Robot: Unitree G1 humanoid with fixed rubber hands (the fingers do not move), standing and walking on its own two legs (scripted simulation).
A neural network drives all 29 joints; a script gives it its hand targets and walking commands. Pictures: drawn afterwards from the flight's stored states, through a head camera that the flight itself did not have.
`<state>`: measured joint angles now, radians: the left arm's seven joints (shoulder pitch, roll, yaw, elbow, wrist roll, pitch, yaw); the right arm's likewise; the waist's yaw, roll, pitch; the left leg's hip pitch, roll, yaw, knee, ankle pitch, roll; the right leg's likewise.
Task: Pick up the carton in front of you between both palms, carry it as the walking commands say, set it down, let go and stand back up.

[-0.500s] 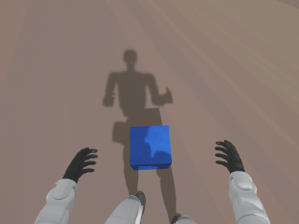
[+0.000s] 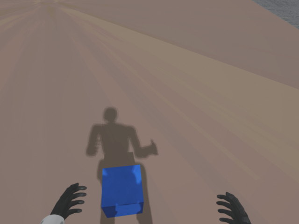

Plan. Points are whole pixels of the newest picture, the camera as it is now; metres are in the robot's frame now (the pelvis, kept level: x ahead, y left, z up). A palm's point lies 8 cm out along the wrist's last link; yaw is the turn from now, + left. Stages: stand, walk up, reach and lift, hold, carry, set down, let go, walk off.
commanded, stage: let go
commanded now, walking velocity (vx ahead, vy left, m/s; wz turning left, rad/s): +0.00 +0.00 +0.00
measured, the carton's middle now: (123, 191) +0.40 +0.13 -0.65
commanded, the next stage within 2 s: stand in 0.24 s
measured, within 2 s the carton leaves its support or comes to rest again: neither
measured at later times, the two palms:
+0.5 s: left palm out of the picture +0.13 +0.34 -0.10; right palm out of the picture +0.13 -0.23 -0.07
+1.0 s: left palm out of the picture +0.13 +0.35 -0.10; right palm out of the picture +0.11 -0.24 -0.09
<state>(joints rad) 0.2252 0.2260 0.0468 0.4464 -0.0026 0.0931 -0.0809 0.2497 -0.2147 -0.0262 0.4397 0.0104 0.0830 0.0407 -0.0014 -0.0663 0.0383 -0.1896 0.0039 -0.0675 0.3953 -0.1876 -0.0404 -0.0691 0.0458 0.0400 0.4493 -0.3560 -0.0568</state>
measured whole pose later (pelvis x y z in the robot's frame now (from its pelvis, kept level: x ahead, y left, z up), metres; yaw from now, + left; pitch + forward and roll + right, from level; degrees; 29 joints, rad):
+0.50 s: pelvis -0.01 +0.06 -0.01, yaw -1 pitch +0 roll +0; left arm 0.25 0.34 0.07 0.60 0.04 0.05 0.01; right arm 0.19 -0.30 -0.05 0.69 -0.06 0.02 -0.02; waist 0.01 -0.07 0.01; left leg -0.29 -0.03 -0.03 0.55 -0.26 0.02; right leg -0.13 0.01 0.07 0.50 -0.37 0.02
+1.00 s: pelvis +0.01 +0.06 +0.00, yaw -2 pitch -1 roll +0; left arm 0.22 0.37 0.03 0.76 0.03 0.00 0.03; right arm 0.14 -0.32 -0.04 0.86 -0.03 0.00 -0.02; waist -0.01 -0.04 0.02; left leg -0.23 -0.04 -0.01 0.50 -0.26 0.02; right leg -0.07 0.00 0.09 0.45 -0.36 0.02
